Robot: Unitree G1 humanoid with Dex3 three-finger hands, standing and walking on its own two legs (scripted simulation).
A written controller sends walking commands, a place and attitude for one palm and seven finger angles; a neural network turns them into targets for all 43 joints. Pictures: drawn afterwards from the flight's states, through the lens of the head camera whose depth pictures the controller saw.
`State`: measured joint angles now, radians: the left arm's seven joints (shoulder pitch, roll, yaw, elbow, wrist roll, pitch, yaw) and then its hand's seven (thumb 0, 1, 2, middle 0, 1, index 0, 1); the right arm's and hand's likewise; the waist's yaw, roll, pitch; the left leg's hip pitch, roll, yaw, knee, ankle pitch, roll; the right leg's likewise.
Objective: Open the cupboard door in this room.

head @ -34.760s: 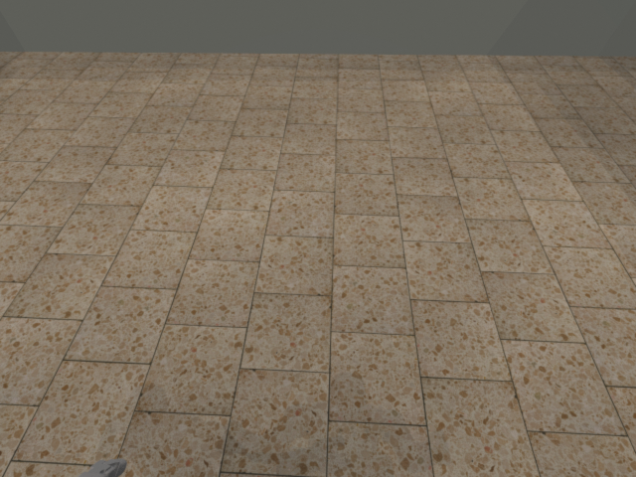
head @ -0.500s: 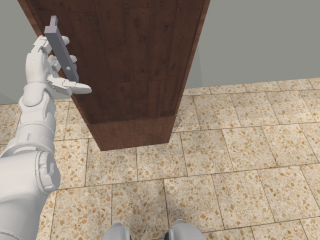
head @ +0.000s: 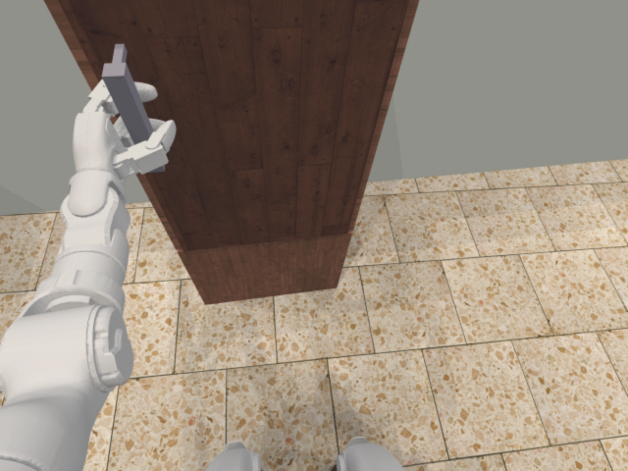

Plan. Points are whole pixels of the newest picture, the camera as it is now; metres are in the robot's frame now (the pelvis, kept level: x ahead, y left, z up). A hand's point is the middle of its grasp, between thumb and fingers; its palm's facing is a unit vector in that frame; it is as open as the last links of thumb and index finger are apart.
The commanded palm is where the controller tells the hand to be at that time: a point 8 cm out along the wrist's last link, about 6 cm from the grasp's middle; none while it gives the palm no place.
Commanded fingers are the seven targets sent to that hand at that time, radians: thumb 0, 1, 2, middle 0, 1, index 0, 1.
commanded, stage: close the thumb around the handle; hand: left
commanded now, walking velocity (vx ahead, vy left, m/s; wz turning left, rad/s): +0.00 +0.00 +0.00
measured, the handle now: (139, 113) +0.56 +0.19 +0.10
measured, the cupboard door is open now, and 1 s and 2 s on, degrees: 0 27 43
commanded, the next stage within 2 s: pull the door open along its arc in 0.18 s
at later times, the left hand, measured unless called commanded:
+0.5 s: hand (155, 149) +0.49 +0.16 +0.10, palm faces +0.07 -1.00 +0.00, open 5.9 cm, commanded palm +0.44 +0.21 +0.10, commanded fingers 0.00 0.90 0.90 -0.40 -1.35 -0.40 -1.35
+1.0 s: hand (216, 235) +0.36 +0.08 +0.10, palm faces +0.44 -0.90 +0.06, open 6.3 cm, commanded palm +0.30 +0.11 +0.10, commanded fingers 0.00 0.90 0.90 -0.40 -1.35 -0.40 -1.35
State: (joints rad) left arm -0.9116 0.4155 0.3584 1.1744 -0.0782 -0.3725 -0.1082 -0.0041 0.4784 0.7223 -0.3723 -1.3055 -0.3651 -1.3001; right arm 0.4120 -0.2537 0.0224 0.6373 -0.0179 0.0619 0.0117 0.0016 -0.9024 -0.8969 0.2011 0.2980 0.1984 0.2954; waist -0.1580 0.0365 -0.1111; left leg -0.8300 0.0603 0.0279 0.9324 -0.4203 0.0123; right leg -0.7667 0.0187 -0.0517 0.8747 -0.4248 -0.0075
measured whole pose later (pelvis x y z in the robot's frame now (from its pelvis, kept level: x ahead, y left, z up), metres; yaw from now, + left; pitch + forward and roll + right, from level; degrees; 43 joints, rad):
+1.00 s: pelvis +0.01 -0.02 +0.02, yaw +2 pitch +9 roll +0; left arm -0.18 -0.12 -0.02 0.28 0.02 -0.15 0.54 0.01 0.67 0.77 -0.31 -1.30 -0.33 -1.30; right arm 0.21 -0.20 0.00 0.55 -0.06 0.05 0.06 0.01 -0.90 -0.90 0.20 0.30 0.20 0.29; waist -0.02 0.03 -0.14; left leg -0.57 0.04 0.02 0.81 -0.40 -0.02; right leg -0.53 0.00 -0.06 0.81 -0.44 -0.03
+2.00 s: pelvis +0.00 -0.06 +0.02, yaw +5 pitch +5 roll +1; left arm -0.01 -0.11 -0.23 0.14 0.05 -0.08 0.59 0.00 -0.34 0.37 -0.31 -1.17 -0.31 -1.17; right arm 0.19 -0.19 0.00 0.60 -0.06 0.04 0.01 0.01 -0.90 -0.90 0.20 0.30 0.20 0.30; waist -0.01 0.05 -0.09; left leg -0.50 0.03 -0.04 0.77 -0.35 -0.05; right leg -0.46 0.00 -0.12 0.81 -0.45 -0.08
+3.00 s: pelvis -0.01 -0.02 +0.02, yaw +2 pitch +4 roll +0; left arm 0.22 0.03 -0.26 -0.07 -0.02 -0.17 0.16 -0.02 -0.50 0.30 -0.17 -0.31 -0.17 -0.31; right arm 0.24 -0.21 0.04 0.47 -0.01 0.01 0.01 0.01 -0.90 -0.90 0.20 0.30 0.20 0.30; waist 0.00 0.03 -0.06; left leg -0.51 0.02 0.02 0.82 -0.38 -0.01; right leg -0.47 -0.01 -0.06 0.83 -0.44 -0.03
